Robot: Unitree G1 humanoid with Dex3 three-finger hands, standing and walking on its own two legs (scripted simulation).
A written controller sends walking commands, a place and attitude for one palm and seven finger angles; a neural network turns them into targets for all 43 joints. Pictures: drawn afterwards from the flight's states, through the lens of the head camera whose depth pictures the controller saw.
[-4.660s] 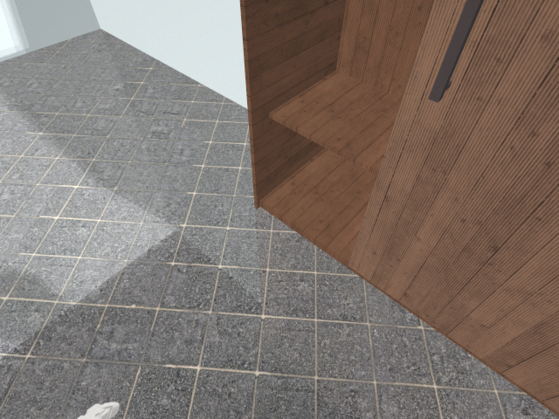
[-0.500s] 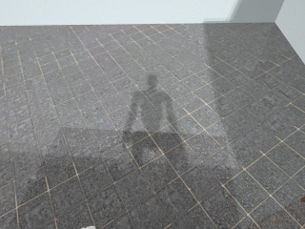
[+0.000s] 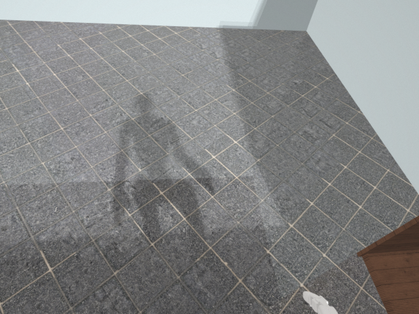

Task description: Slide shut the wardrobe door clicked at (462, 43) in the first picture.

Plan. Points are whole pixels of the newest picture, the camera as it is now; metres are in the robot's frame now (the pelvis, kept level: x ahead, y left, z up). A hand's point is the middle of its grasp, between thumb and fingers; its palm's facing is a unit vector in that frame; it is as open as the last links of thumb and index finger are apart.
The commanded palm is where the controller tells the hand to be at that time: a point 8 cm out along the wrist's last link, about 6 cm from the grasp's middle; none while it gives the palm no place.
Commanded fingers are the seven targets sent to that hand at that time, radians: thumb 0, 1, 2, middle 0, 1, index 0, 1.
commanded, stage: turn to face it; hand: right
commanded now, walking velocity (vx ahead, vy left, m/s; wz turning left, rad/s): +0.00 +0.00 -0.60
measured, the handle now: out of the picture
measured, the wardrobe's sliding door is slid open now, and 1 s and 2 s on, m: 0.51 0.51 0.51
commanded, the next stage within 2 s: none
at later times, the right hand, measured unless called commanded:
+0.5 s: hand out of the picture -0.05 -0.27 -0.19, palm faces +0.37 +0.90 -0.25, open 7.4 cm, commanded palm none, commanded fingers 0.00 -0.90 -0.90 0.20 0.30 0.20 0.30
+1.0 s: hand out of the picture +0.04 -0.28 -0.14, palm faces +0.54 +0.80 -0.26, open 7.4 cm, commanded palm none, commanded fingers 0.00 -0.90 -0.90 0.20 0.30 0.20 0.30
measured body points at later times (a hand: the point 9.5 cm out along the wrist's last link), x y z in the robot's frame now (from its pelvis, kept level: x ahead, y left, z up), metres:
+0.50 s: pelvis +0.00 -0.05 -0.01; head +0.04 -0.11 +0.44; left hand +0.21 +0.16 -0.12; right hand -0.07 -0.32 -0.17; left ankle -0.01 +0.11 -0.67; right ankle -0.01 -0.13 -0.73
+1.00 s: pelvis +0.02 -0.03 +0.00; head +0.06 -0.05 +0.45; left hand +0.18 +0.17 -0.15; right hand +0.01 -0.33 -0.12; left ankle +0.08 +0.10 -0.71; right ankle -0.01 -0.13 -0.73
